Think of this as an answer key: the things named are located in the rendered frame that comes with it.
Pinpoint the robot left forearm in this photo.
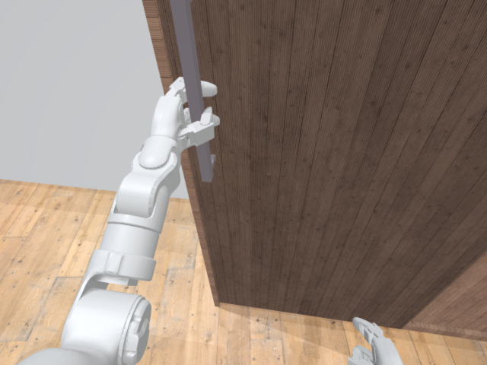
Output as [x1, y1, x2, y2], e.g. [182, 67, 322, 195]
[61, 135, 181, 346]

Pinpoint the handle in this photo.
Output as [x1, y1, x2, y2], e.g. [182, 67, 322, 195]
[170, 0, 216, 183]

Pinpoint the robot left hand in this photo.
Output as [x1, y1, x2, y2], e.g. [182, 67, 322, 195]
[149, 77, 220, 154]

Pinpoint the robot left upper arm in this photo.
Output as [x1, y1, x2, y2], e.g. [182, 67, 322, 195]
[17, 287, 151, 365]

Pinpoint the robot right hand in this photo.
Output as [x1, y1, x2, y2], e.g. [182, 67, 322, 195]
[348, 317, 403, 365]

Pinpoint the wardrobe door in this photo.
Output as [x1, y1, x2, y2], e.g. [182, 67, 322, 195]
[411, 252, 487, 332]
[157, 0, 487, 329]

